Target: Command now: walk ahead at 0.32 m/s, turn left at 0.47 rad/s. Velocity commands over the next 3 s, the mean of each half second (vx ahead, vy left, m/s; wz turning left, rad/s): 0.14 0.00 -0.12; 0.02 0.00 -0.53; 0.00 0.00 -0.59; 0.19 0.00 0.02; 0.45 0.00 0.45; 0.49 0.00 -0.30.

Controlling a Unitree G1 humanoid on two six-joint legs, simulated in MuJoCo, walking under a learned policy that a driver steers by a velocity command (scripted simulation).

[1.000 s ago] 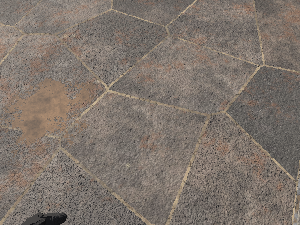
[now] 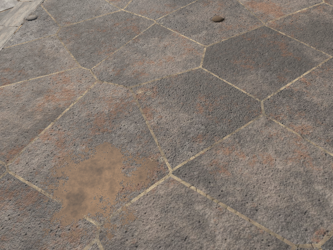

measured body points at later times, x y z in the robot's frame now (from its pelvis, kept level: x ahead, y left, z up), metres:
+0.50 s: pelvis +0.10 +0.02 +0.00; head +0.14 +0.02 +0.45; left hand +0.22 +0.31 -0.12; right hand +0.25 -0.26 -0.10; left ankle +0.14 +0.15 -0.74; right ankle +0.08 -0.10 -0.68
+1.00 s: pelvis +0.12 -0.02 +0.00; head +0.15 -0.05 +0.45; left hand +0.38 +0.18 -0.07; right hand +0.16 -0.34 -0.11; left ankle +0.20 +0.13 -0.70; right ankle +0.12 -0.11 -0.74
